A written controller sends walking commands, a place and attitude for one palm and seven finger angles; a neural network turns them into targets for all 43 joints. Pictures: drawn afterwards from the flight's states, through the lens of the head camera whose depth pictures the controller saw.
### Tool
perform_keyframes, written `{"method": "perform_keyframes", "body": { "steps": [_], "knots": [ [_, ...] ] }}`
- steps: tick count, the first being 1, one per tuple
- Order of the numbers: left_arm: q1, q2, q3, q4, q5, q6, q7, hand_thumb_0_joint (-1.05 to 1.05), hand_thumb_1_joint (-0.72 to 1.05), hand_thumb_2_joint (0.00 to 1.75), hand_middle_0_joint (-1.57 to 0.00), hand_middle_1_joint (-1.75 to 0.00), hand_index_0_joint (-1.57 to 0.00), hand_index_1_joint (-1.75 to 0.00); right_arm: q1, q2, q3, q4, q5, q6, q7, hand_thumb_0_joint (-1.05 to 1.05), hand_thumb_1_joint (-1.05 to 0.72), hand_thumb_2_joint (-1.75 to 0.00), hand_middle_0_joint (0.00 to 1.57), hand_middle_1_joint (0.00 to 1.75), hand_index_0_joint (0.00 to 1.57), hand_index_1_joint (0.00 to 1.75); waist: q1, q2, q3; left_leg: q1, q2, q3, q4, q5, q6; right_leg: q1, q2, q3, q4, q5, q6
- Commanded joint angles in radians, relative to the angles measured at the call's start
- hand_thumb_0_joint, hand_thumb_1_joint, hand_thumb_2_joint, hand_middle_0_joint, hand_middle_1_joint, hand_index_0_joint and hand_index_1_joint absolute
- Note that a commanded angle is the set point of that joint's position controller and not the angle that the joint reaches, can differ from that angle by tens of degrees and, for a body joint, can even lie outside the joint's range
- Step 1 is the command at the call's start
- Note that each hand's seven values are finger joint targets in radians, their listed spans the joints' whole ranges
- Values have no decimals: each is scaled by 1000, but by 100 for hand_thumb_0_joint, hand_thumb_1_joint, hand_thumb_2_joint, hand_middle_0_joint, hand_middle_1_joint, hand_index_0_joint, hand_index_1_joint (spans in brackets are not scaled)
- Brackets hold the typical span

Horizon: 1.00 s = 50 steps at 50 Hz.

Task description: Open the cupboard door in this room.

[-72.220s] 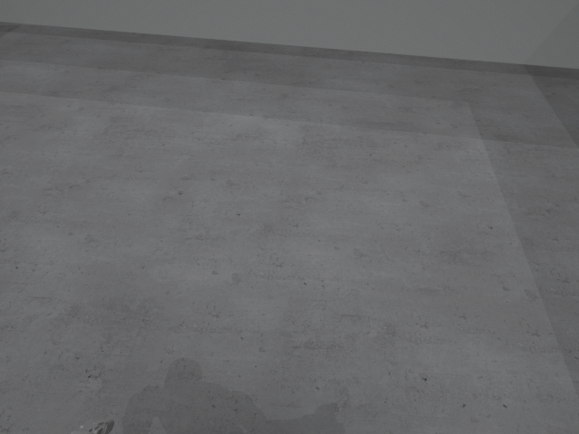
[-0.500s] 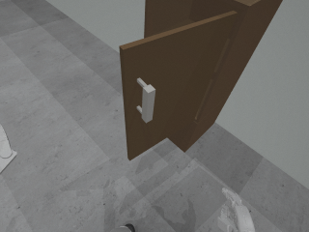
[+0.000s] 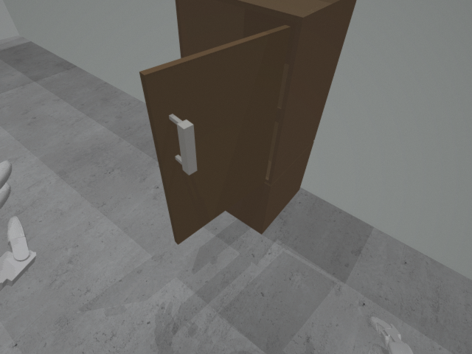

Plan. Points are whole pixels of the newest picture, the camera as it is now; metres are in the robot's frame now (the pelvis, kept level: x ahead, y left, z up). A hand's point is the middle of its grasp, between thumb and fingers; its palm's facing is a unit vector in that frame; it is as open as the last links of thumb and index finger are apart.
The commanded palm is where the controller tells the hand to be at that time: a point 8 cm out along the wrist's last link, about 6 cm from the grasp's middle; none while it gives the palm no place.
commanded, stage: stop stepping back and stand still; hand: left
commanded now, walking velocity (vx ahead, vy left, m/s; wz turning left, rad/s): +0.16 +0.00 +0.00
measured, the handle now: (182, 144) +0.54 +0.14 +0.06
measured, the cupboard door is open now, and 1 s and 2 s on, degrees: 82 82 82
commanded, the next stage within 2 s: let the arm hang, fingers relaxed in 0.28 s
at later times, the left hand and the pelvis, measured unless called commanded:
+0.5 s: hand (73, 306) +0.20 +0.26 +0.01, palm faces +0.22 -0.87 -0.45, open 7.4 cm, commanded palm none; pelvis +0.00 +0.01 -0.01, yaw +2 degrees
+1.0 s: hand out of the picture -0.07 +0.19 -0.16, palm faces +0.09 -0.97 -0.24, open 7.3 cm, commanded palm none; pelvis +0.00 +0.01 +0.01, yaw +3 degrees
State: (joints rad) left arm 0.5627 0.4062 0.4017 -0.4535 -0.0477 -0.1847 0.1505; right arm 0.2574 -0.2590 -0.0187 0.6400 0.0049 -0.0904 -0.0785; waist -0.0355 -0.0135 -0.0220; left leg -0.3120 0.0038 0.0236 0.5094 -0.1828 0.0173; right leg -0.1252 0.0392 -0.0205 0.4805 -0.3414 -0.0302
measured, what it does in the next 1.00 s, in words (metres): stands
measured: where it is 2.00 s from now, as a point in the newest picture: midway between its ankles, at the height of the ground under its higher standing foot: outside the picture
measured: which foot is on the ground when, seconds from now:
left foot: down 0.00-1.00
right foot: down 0.00-1.00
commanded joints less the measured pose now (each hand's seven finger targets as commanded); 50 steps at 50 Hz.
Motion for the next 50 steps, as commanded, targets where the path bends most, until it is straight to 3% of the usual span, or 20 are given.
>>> {"method": "perform_keyframes", "body": {
  "steps": [1,4,7,9,12,14,18,19,20,21,23,25,28,30,31,33,34,37,40,50],
  "knots": [
    [-20,204,143,-244,7,-96,22,0,90,90,-20,-30,-20,-30,-137,-84,-25,-172,-13,-69,-4,0,-90,-90,20,30,20,30,23,101,35,39,60,-118,-109,-215,20,-182,-106,118,-186,-180,-18],
    [-58,206,146,-240,11,-93,26,0,90,90,-20,-30,-20,-30,-126,-85,-32,-170,-19,-68,-12,0,-90,-90,20,30,20,30,17,88,48,38,43,-103,-63,-277,9,-239,-115,145,-196,-318,-48],
    [-107,181,123,-204,11,-87,29,0,90,90,-20,-30,-20,-30,-105,-77,-27,-152,-17,-69,-17,0,-90,-90,20,30,20,30,11,36,49,93,36,-77,26,-193,9,-287,-149,179,-194,-276,-69],
    [-143,165,103,-185,10,-81,25,0,90,90,-20,-30,-20,-30,-109,-80,-26,-144,-16,-78,-18,0,-90,-90,20,30,20,30,10,66,50,123,46,-100,-11,-228,10,-312,-128,147,-156,-278,-56],
    [-157,156,96,-193,17,-70,23,0,90,90,-20,-30,-20,-30,-123,-77,-11,-150,-12,-86,-21,0,-90,-90,20,30,20,30,20,239,62,6,164,-332,-366,-557,23,-185,18,-17,82,-188,10],
    [-155,189,121,-216,24,-68,26,0,90,90,-20,-30,-20,-30,-124,-58,-8,-149,-23,-99,-23,0,-90,-90,20,30,20,30,34,251,32,-30,212,-396,-443,-562,37,-114,22,-27,198,-129,12],
    [-24,166,106,-232,22,-50,18,0,90,90,-20,-30,-20,-30,-127,-50,-1,-154,-23,-97,-8,0,-90,-90,20,30,20,30,41,149,-43,23,122,-181,-274,-217,18,19,-21,0,-118,8,-3],
    [-75,-94,-291,598,80,87,-104,0,90,90,-20,-30,-20,-30,-124,-130,-45,127,-6,-129,67,0,-90,-90,20,30,20,30,3,7,-43,9,107,-113,55,161,20,-68,-153,59,-63,340,-22],
    [-75,-89,-276,629,84,170,-129,0,90,90,-20,-30,-20,-30,-16,-67,-43,117,6,-47,75,0,-90,-90,20,30,20,30,10,-47,-116,38,88,-77,125,202,-3,-63,-231,146,-9,592,-53],
    [-162,-78,-293,651,75,179,-140,0,90,90,-20,-30,-20,-30,1,-64,-43,128,9,-15,78,0,-90,-90,20,30,20,30,-8,-119,-104,42,74,-81,149,92,-8,-147,-246,144,-6,458,-87],
    [-211,-74,-296,742,81,180,-137,0,90,90,-20,-30,-20,-30,-29,-72,-33,110,-17,35,72,0,-90,-90,20,30,20,30,14,-275,-20,-61,38,-63,225,-13,7,-141,-242,135,-39,405,-105],
    [-253,-59,-298,854,84,180,-129,0,90,90,-20,-30,-20,-30,-85,-82,-41,103,-31,65,71,0,-90,-90,20,30,20,30,29,-275,38,-164,10,-40,314,-199,6,-57,-282,151,-32,580,-154],
    [-288,-58,-318,1038,81,189,-116,0,90,90,-20,-30,-20,-30,-85,-31,-26,144,-42,100,63,0,-90,-90,20,30,20,30,22,-87,86,-82,24,-17,192,-139,0,-30,-273,130,-5,727,-137],
    [-290,-66,-330,1146,68,187,-113,0,90,90,-20,-30,-20,-30,-9,-30,-14,206,-46,99,54,0,-90,-90,20,30,20,30,6,26,44,84,67,-62,50,262,23,-63,-193,65,61,655,-39],
    [-273,-82,-338,1203,61,190,-111,0,90,90,-20,-30,-20,-30,15,-45,-9,240,-47,92,49,0,-90,-90,20,30,20,30,16,153,9,126,109,-134,23,409,56,-63,-145,44,89,502,-7],
    [-249,-108,-350,1317,49,192,-114,0,90,90,-20,-30,-20,-30,-10,-41,7,287,-32,88,38,0,-90,-90,20,30,20,30,45,292,12,86,161,-218,-68,452,98,-14,-101,11,22,173,6],
    [-225,-139,-336,1351,55,190,-113,0,90,90,-20,-30,-20,-30,-29,-25,4,289,-35,89,32,0,-90,-90,20,30,20,30,61,264,24,67,156,-209,-73,393,94,11,-105,24,-32,168,-1],
    [-221,-132,-356,1449,52,180,-120,0,90,90,-20,-30,-20,-30,1,-10,5,343,-27,91,31,0,-90,-90,20,30,20,30,37,163,-3,116,104,-137,-67,253,45,36,-145,61,-117,286,-30],
    [-221,-132,-368,1505,51,173,-120,0,90,90,-20,-30,-20,-30,43,-15,3,391,-19,90,29,0,-90,-90,20,30,20,30,22,58,-17,180,104,-113,-76,264,40,26,-152,49,-137,344,-29],
    [-166,-169,-391,1600,49,176,-110,0,90,90,-20,-30,-20,-30,56,14,10,475,-20,98,32,0,-90,-90,20,30,20,30,25,-14,101,170,95,-98,-144,129,37,-51,-146,51,-193,166,-26]
  ]
}}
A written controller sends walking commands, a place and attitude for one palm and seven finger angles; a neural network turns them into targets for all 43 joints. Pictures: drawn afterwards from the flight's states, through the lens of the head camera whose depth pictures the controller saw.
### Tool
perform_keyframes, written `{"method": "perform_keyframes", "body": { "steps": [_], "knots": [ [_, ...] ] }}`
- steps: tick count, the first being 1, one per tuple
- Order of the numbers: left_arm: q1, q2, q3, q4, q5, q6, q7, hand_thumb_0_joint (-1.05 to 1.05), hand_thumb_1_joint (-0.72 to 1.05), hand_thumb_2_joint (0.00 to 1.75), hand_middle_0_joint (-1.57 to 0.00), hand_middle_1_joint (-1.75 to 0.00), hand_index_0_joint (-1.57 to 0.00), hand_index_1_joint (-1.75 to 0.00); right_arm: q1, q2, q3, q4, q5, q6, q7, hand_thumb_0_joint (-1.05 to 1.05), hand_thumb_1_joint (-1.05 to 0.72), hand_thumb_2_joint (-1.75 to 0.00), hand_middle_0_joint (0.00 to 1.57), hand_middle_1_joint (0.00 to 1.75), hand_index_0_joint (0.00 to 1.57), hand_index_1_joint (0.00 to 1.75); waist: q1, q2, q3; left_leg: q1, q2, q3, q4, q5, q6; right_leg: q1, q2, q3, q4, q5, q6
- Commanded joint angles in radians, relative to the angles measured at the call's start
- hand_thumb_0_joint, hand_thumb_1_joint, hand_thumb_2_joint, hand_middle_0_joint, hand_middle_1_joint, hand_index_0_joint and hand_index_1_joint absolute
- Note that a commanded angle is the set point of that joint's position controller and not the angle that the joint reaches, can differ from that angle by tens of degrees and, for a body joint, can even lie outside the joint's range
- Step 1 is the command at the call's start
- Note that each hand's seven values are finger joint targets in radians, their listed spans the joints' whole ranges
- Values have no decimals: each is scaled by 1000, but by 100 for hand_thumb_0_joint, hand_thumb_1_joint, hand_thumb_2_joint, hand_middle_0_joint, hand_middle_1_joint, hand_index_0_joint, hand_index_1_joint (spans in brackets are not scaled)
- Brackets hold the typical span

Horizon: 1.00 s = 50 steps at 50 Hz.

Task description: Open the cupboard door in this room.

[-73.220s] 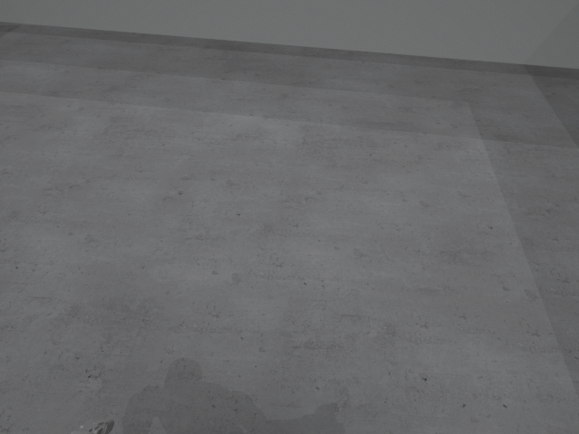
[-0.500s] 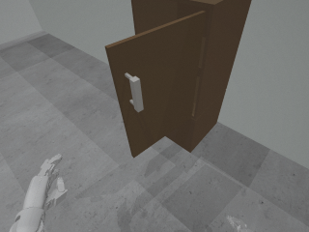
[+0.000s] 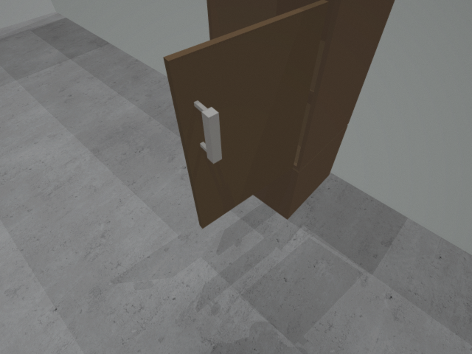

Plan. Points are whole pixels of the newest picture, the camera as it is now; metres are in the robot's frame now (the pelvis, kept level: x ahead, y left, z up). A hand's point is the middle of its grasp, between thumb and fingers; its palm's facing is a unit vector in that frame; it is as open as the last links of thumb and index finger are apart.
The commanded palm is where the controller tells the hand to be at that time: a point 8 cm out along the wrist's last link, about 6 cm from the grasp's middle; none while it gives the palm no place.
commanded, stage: let the arm hang, fingers relaxed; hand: left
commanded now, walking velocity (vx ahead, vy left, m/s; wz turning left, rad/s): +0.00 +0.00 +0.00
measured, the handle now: (206, 132) +0.54 +0.10 +0.05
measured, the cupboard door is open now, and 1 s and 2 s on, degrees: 82 82 82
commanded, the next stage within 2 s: look to check the result in 0.48 s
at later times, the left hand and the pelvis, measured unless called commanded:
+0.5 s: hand out of the picture -0.03 +0.14 -0.18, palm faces +0.06 -0.98 -0.17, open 7.4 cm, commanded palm none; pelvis -0.01 -0.01 +0.00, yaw +0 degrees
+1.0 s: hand out of the picture -0.04 +0.13 -0.17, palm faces +0.07 -0.98 -0.18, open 7.4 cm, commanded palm none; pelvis +0.00 -0.02 +0.00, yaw +0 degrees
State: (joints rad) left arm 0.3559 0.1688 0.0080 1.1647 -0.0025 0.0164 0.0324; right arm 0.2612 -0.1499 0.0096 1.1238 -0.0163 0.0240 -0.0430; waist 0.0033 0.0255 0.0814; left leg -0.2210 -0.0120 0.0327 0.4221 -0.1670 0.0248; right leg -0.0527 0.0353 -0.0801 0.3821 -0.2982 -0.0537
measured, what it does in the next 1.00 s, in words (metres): stands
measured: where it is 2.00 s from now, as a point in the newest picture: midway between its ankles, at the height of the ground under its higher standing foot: outside the picture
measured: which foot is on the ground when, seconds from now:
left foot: down 0.00-1.00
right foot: down 0.00-1.00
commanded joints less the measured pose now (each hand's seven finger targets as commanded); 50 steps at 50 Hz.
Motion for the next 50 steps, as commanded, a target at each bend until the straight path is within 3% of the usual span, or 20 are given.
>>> {"method": "perform_keyframes", "body": {
  "steps": [1,6,13,26,30,38,44,50],
  "knots": [
    [40,63,2,-18,4,-25,9,0,90,90,-20,-30,-20,-30,56,-91,-19,-4,0,-15,-4,0,-90,-90,20,30,20,30,-15,-43,4,73,108,-111,-59,101,28,-127,-140,115,-96,107,-3],
    [48,51,2,-10,4,-25,12,0,90,90,-20,-30,-20,-30,63,-71,-18,14,-4,-11,0,0,-90,-90,20,30,20,30,-15,-38,49,54,100,-106,-70,35,22,-171,-143,122,-110,22,-8],
    [45,39,9,-14,4,-30,15,0,90,90,-20,-30,-20,-30,79,-53,-17,22,-7,-17,-1,0,-90,-90,20,30,20,30,-13,2,49,36,97,-103,-71,57,17,-159,-142,128,-101,51,-10],
    [57,25,14,-17,3,-33,19,0,90,90,-20,-30,-20,-30,107,-35,-21,22,-5,-16,-5,0,-90,-90,20,30,20,30,-13,-8,36,42,99,-92,-43,95,17,-146,-145,126,-103,112,-1],
    [59,27,13,-16,3,-34,21,0,90,90,-20,-30,-20,-30,109,-37,-22,23,-4,-13,-5,0,-90,-90,20,30,20,30,-16,-36,44,44,100,-87,-36,82,14,-157,-145,128,-112,103,4],
    [68,26,12,-13,2,-33,21,0,90,90,-20,-30,-20,-30,106,-38,-20,24,-3,-12,-7,0,-90,-90,20,30,20,30,-16,-12,44,51,101,-88,-35,89,14,-156,-145,133,-110,119,4],
    [72,32,14,-12,5,-35,23,0,90,90,-20,-30,-20,-30,93,-50,-23,20,-1,-12,-8,0,-90,-90,20,30,20,30,-12,-41,40,54,100,-80,-23,104,14,-146,-145,128,-110,184,25],
    [67,35,16,-16,4,-35,24,0,90,90,-20,-30,-20,-30,88,-46,-23,19,-2,-14,-9,0,-90,-90,20,30,20,30,-14,-27,27,58,102,-77,-22,117,13,-127,-149,128,-103,230,28]
  ]
}}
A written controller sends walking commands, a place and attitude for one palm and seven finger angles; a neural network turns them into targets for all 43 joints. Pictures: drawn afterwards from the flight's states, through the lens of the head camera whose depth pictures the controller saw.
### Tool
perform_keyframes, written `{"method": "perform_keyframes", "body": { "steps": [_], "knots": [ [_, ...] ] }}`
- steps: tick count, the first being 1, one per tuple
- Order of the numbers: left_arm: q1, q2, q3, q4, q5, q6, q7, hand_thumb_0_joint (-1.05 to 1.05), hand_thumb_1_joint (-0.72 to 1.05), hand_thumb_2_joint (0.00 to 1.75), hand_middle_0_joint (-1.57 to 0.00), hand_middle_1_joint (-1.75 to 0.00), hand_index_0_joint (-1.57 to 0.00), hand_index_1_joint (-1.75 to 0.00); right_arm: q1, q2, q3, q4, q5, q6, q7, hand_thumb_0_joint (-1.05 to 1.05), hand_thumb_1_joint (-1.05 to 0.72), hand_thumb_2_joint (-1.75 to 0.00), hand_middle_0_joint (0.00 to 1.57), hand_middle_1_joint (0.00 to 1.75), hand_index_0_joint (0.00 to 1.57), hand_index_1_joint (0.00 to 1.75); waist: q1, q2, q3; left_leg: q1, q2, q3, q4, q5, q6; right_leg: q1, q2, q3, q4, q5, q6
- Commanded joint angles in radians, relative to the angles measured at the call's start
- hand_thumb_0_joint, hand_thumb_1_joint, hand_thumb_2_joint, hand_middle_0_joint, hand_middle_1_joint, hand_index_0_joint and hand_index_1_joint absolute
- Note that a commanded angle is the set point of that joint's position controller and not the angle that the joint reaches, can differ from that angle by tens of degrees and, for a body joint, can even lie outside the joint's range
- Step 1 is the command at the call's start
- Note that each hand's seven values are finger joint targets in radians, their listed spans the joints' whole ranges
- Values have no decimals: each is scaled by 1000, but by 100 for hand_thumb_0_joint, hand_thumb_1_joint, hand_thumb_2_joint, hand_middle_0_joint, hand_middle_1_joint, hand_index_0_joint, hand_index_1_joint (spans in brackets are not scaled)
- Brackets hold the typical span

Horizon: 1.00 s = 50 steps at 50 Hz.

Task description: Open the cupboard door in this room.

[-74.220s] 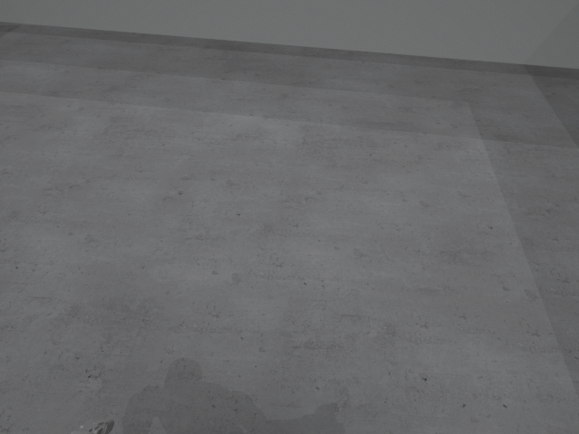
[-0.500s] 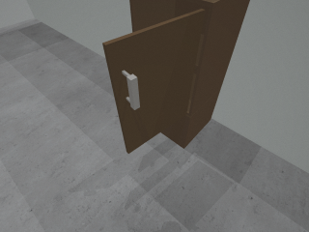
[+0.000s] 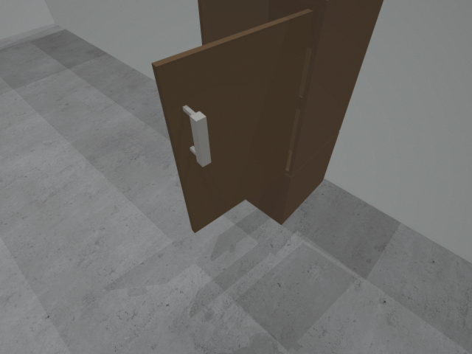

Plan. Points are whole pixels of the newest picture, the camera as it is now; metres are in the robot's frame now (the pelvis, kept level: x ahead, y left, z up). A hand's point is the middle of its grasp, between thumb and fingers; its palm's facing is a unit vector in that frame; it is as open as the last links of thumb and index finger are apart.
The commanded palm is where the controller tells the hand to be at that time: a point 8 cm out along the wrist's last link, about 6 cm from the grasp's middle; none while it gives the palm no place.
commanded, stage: look to check the result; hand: left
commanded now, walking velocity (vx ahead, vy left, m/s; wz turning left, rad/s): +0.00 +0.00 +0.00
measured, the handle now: (195, 135) +0.55 +0.13 +0.05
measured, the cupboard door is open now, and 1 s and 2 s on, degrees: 82 82 82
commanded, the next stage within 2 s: stand and wait in 0.10 s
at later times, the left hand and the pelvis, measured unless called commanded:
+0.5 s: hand out of the picture -0.02 +0.17 -0.17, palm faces +0.06 -0.98 -0.20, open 7.4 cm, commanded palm none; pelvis +0.00 +0.00 +0.00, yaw +0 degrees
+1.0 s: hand out of the picture -0.01 +0.19 -0.17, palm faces +0.04 -0.98 -0.21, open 7.4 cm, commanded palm none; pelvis +0.00 +0.01 +0.00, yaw +0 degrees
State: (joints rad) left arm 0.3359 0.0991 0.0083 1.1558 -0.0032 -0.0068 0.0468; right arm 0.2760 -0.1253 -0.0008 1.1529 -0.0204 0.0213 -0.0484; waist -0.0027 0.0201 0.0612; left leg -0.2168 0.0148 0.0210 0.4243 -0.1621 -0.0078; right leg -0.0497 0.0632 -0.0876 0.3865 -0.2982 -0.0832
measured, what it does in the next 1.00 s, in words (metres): stands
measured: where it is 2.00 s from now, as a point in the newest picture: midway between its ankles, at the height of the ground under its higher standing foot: outside the picture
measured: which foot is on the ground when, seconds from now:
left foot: down 0.00-1.00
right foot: down 0.00-1.00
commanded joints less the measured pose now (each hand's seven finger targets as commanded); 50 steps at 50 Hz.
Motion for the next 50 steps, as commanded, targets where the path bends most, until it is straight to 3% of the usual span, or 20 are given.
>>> {"method": "perform_keyframes", "body": {
  "steps": [1,20,47,50],
  "knots": [
    [87,103,16,-7,5,-12,9,0,90,90,-20,-30,-20,-30,76,-70,-12,-11,2,-12,-4,0,-90,-90,20,30,20,30,-7,-14,46,52,74,-65,-26,118,46,-124,-177,134,-106,240,59],
    [67,128,23,-19,5,-13,8,0,90,90,-20,-30,-20,-30,63,-90,-15,-16,3,-12,-5,0,-90,-90,20,30,20,30,-5,-32,47,54,75,-60,-24,125,45,-100,-177,131,-112,291,72],
    [18,159,17,-19,4,-17,-4,0,90,90,-20,-30,-20,-30,19,-141,-14,-19,1,-21,1,0,-90,-90,20,30,20,30,-7,0,29,84,88,-98,-79,124,49,-108,-171,138,-126,146,31],
    [14,164,18,-20,6,-18,-4,0,90,90,-20,-30,-20,-30,10,-146,-15,-21,2,-22,2,0,-90,-90,20,30,20,30,-6,-22,40,84,90,-100,-82,124,51,-116,-173,135,-131,144,33]
  ]
}}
